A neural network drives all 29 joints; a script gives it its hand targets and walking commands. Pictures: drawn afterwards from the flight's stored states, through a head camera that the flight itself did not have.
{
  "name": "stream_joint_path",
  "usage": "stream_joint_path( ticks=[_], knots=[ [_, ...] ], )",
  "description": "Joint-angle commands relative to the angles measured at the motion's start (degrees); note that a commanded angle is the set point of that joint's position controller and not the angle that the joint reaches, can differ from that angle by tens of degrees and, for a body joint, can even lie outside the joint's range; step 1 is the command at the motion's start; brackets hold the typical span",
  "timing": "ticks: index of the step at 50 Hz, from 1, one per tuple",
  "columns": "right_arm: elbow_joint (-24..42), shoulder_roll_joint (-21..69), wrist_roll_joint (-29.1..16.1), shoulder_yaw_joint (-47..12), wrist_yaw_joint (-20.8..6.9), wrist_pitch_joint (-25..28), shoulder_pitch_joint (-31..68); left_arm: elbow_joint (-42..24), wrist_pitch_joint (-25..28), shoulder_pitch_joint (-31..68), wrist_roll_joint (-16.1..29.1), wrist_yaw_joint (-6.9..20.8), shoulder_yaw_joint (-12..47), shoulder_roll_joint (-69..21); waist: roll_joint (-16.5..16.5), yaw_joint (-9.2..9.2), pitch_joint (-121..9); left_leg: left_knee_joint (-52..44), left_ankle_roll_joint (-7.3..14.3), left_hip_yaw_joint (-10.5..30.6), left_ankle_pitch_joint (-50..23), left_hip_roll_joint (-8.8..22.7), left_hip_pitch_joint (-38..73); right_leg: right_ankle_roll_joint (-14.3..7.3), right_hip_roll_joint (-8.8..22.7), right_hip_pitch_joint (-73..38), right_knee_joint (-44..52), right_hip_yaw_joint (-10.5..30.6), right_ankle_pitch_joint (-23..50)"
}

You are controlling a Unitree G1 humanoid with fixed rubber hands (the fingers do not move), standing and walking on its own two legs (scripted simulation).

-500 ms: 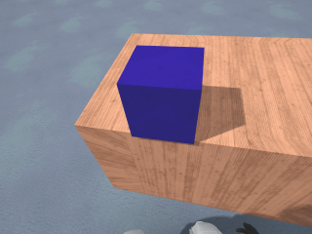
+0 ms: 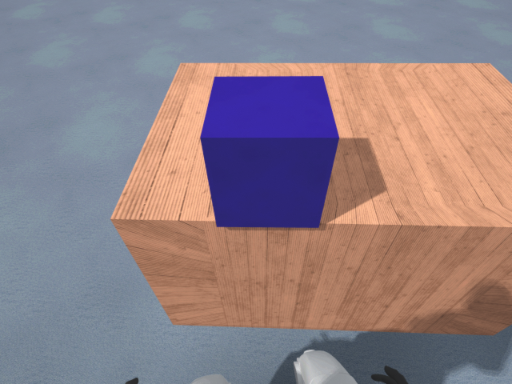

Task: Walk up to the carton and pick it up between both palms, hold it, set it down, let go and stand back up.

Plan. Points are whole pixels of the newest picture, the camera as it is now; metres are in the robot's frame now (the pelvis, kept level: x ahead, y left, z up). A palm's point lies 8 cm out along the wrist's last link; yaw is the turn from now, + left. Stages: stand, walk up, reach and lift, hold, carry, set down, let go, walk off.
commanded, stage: walk up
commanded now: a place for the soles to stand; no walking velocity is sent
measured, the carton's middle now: (268, 154) +0.53 +0.01 +0.05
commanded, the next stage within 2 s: reach and lift in 1.78 s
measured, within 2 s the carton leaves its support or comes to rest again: neither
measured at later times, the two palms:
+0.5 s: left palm (157, 362) +0.17 +0.19 -0.08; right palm out of the picture +0.09 -0.23 -0.11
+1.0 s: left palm (148, 363) +0.17 +0.21 -0.10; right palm (389, 346) +0.19 -0.19 -0.09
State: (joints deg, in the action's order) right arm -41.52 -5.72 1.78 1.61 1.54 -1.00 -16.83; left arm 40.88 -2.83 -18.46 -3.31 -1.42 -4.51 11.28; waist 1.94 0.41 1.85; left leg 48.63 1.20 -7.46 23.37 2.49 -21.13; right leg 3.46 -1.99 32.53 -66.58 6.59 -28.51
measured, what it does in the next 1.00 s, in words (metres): steps on the spot: right foot, then left foot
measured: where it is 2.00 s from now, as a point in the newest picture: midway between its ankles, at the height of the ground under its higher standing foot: outside the picture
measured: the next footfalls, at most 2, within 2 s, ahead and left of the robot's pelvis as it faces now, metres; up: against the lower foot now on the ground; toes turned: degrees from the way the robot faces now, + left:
right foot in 0.24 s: +0.09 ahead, -0.10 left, +0.00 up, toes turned -1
left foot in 0.58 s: +0.18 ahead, +0.12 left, +0.00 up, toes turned -5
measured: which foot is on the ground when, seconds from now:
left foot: down 0.00-0.26, up 0.28-0.56, down 0.58-1.00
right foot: up 0.00-0.22, down 0.24-1.00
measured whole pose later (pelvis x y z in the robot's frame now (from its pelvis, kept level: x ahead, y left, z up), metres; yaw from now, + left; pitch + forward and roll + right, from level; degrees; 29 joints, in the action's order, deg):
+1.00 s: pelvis +0.08 +0.00 +0.03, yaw -2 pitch -2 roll -1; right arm -43.3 -5.5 1.2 1.0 0.1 -0.4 -9.7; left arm 45.0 0.3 -13.2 -0.5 0.3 -1.5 7.1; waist -0.4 0.6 5.9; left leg 34.9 -0.3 0.0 13.1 1.4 -20.1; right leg -1.5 -0.3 11.7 -34.1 -5.0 -20.8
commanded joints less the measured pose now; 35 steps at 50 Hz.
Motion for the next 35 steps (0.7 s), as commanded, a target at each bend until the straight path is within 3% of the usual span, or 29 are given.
stream_joint_path(
  ticks=[1, 4, 5, 6, 7, 9, 10, 11, 12, 13, 14, 15, 16, 17, 18, 19, 21, 24, 25, 26, 27, 28, 29, 30, 31, 32, 33, 34, 35],
  knots=[
    [7.0, -8.5, 0.7, 2.4, -0.2, 4.0, 2.7, -8.2, 2.4, 3.1, -0.5, 0.7, -0.3, 2.4, -10.0, -0.91, 5.4, -37.8, 11.5, 28.8, 21.0, 18.5, 0.7, -0.3, 2.6, 9.1, -4.6, -1.9, 0.8],
    [5.3, -8.4, 1.0, 2.5, 0.2, 4.7, -0.1, -9.6, 2.8, 5.9, 0.3, 1.7, 0.4, 1.7, -10.0, -2.79, 4.9, -36.7, 11.8, 25.7, 16.1, 18.6, 6.3, -0.9, 3.8, 10.3, 3.0, -3.5, -1.9],
    [4.9, -8.9, 1.0, 2.6, 0.2, 4.8, -1.7, -10.1, 3.1, 6.4, 0.2, 1.9, 0.6, 1.0, -12.6, -3.22, 4.7, -36.2, 11.6, 24.9, 15.3, 18.8, 7.5, -1.5, 3.7, 9.6, 5.3, -4.3, -2.4],
    [4.7, -9.6, 1.1, 3.0, 0.2, 4.7, -1.9, -10.4, 3.2, 6.9, 0.2, 2.0, 0.8, 0.9, -12.9, -3.67, 3.7, -35.4, 11.5, 24.8, 14.0, 18.9, 10.8, -1.8, 3.5, 9.6, 8.9, -5.3, -3.4],
    [4.6, -10.4, 1.0, 3.2, 0.1, 4.4, -2.4, -10.4, 3.5, 7.4, 0.3, 2.2, 0.9, 0.6, -11.7, -4.21, 3.2, -34.3, 11.4, 23.2, 11.5, 18.7, 10.9, -2.2, 3.4, 7.3, 12.7, -6.6, -4.6],
    [4.6, -10.6, 0.8, 3.1, -0.4, 3.7, -1.1, -10.8, 4.3, 6.3, 0.6, 2.2, 1.0, -0.6, -12.8, -2.86, 2.2, -32.2, 9.7, 17.9, 5.6, 17.3, 7.1, -3.7, 2.4, -1.9, 22.2, -8.3, -3.5],
    [4.3, -11.1, 0.6, 3.0, -0.8, 3.2, -0.7, -10.0, 4.8, 2.8, 0.6, 2.1, 0.7, -1.5, -11.1, -0.93, 1.4, -29.7, 7.9, 13.9, 1.0, 15.6, 2.8, -5.0, 1.0, -10.3, 28.8, -9.4, 2.8],
    [3.7, -11.3, 0.3, 2.8, -1.2, 2.6, 0.7, -8.5, 5.5, -3.2, 0.9, 1.8, 0.6, -2.0, -8.5, 2.48, 0.0, -22.7, 5.2, 8.5, -2.5, 12.8, -2.7, -6.2, -0.1, -22.2, 38.6, -9.6, 11.2],
    [2.9, -9.0, 0.3, 1.9, -1.8, 2.3, 0.4, -7.1, 6.1, -8.8, 0.6, 1.4, -0.7, 0.5, -1.5, 4.77, -3.4, -12.1, 2.3, 4.3, -1.8, 9.5, -9.3, -7.4, 4.6, -32.8, 41.2, -1.8, 14.8],
    [5.6, -5.4, -0.1, 0.6, -2.6, 2.3, 2.4, -7.8, 7.0, -9.3, 0.4, 0.7, -2.5, 7.1, 11.6, 4.96, -4.7, 3.2, -2.9, -2.0, 6.9, 1.4, -20.1, -12.5, 20.3, -34.8, 49.1, 25.0, 4.3],
    [7.9, -8.6, 0.8, 1.8, -1.9, 1.5, 6.6, -7.0, 6.8, -8.5, 1.7, -0.2, -3.5, 9.2, 6.6, 6.06, -2.3, 12.0, -2.0, 4.8, 14.4, 0.1, -20.1, -19.8, 26.0, -27.2, 52.1, 36.1, 4.4],
    [7.4, -8.0, 0.9, 1.8, -2.1, 1.1, 7.3, -7.1, 6.9, -7.3, 1.2, -1.1, -2.6, 6.2, 1.9, 5.69, -1.8, 16.5, -2.2, 7.1, 13.8, 1.3, -22.6, -20.8, 26.7, -30.6, 51.2, 31.9, 4.6],
    [6.4, -7.3, 0.6, 1.6, -2.3, 1.1, 5.5, -7.8, 7.0, -5.8, 0.4, -2.0, -2.1, 5.2, 0.7, 4.72, -1.7, 19.1, -2.0, 8.3, 12.2, 0.8, -25.1, -20.2, 25.8, -33.9, 49.3, 25.3, 9.8],
    [5.5, -6.8, 0.2, 1.4, -2.4, 1.0, 4.1, -8.7, 7.2, -3.5, 0.2, -2.7, -1.9, 5.2, 3.1, 3.34, -1.9, 19.5, -2.1, 9.6, 8.0, 1.5, -25.2, -18.1, 23.7, -32.3, 48.4, 21.2, 11.4],
    [5.2, -7.5, 1.1, 1.8, -2.4, 1.0, 3.4, -8.6, 7.5, -2.0, 0.4, -2.7, -1.4, 3.2, 3.5, 2.95, -1.5, 18.5, -2.4, 11.0, 6.2, 2.6, -23.4, -16.9, 22.9, -29.4, 49.3, 18.8, 10.5],
    [5.2, -7.2, 1.2, 1.8, -2.4, 1.0, 2.4, -8.6, 7.8, -0.5, 0.3, -2.3, -0.9, 2.1, 6.1, 1.59, -0.6, 18.2, -3.0, 11.4, 4.1, 2.2, -22.3, -16.7, 21.3, -27.5, 49.9, 16.1, 13.5],
    [4.8, -7.5, 1.3, 2.1, -2.4, 1.2, 2.7, -8.0, 8.3, 1.4, 0.4, -1.8, -0.3, 1.2, 4.7, 1.81, -1.1, 15.7, -3.9, 10.4, 3.0, 2.0, -18.8, -16.8, 20.3, -25.1, 49.3, 11.3, 17.9],
    [5.7, -4.8, 0.8, 1.0, -2.1, 1.6, 3.0, -7.3, 8.4, 3.9, 0.2, -1.5, -0.2, 2.0, 7.4, 0.56, -1.0, 2.7, -3.4, 7.2, 0.8, 1.4, -10.2, -15.6, 17.2, -20.8, 45.5, 2.1, 32.6],
    [5.8, -2.6, 0.4, 0.5, -1.9, 1.8, 1.9, -6.8, 8.0, 5.2, 0.4, -1.1, -0.4, 2.8, 9.6, -0.11, -1.9, -2.6, -2.9, 5.0, -0.2, 0.4, -5.3, -14.8, 15.5, -19.2, 43.2, -1.5, 34.6],
    [5.9, -2.7, 0.5, 0.4, -1.6, 2.1, 1.2, -6.8, 7.3, 6.4, 0.6, -0.7, -0.1, 3.1, 8.7, -0.82, -2.4, -8.4, -1.9, 3.4, -3.7, -1.2, -1.5, -13.5, 14.2, -17.9, 40.0, -3.1, 35.5],
    [5.4, -3.1, 0.6, 0.9, -1.3, 2.5, -1.0, -6.2, 6.5, 7.8, 1.4, -0.1, 0.3, 3.8, 6.6, -2.4, -2.6, -17.0, -0.9, 3.2, -14.0, -1.7, 5.9, -11.6, 13.6, -13.3, 36.4, -4.4, 34.3],
    [5.2, -5.4, 0.9, 1.7, -0.8, 3.1, -3.7, -5.2, 5.8, 6.9, 2.3, 0.6, 0.6, 2.5, 1.3, -3.72, -4.4, -20.6, -0.7, 7.4, -23.3, 0.1, 12.0, -8.8, 11.0, -11.3, 30.4, -6.1, 30.1],
    [6.0, -9.4, 1.6, 3.1, -0.4, 3.8, -5.6, -5.3, 5.5, 4.9, 2.8, 1.2, 2.1, -0.9, -6.3, -2.81, -6.6, -20.2, 1.7, 18.3, -29.6, 8.1, 16.0, -5.2, 7.9, -7.6, 23.6, -9.9, 20.0],
    [7.7, -12.8, 1.0, 4.1, 0.2, 4.0, -3.5, -6.1, 4.5, 4.0, 3.0, 1.1, 2.5, -1.7, -10.4, -1.89, -8.0, -27.8, 8.6, 34.0, -26.7, 18.0, 12.9, -2.7, 2.5, -7.0, 17.6, -10.4, 0.9],
    [7.3, -12.5, 0.1, 4.2, 0.4, 3.8, -3.2, -5.8, 3.2, 5.4, 2.2, 0.5, 2.1, -0.5, -10.9, -2.71, -8.7, -29.4, 13.0, 36.6, -20.5, 18.4, 11.9, -2.8, 2.3, -8.6, 13.4, -7.2, -10.3],
    [7.7, -10.6, -0.2, 3.8, 0.6, 3.7, -2.5, -6.2, 2.4, 7.0, 1.7, 0.2, 2.1, -0.4, -11.6, -2.91, -6.4, -30.7, 13.0, 36.3, -17.3, 17.8, 11.2, -2.6, 2.2, -5.8, 12.1, -6.7, -12.1],
    [9.0, -9.9, -0.2, 3.4, 0.8, 3.4, -0.3, -5.3, 2.1, 7.0, 1.9, 0.2, 2.2, -0.9, -12.9, -2.74, -5.6, -30.2, 12.0, 32.9, -14.3, 17.0, 10.8, -2.8, 3.5, -4.9, 11.8, -6.1, -11.0],
    [10.0, -9.7, 0.0, 3.1, 1.1, 3.2, 2.2, -4.4, 2.1, 6.1, 2.0, 0.3, 2.4, -0.6, -13.6, -1.87, -6.3, -28.8, 10.8, 29.4, -16.7, 15.8, 11.7, -2.5, 4.3, -4.9, 13.7, -6.4, -9.5],
    [9.7, -9.5, 0.2, 3.1, 1.2, 3.1, 2.4, -4.0, 2.0, 5.2, 1.7, 0.3, 2.3, -0.9, -14.6, -1.78, -7.0, -27.9, 10.4, 28.6, -20.3, 15.4, 10.9, -2.4, 4.7, -6.5, 15.9, -6.4, -7.6]
  ],
)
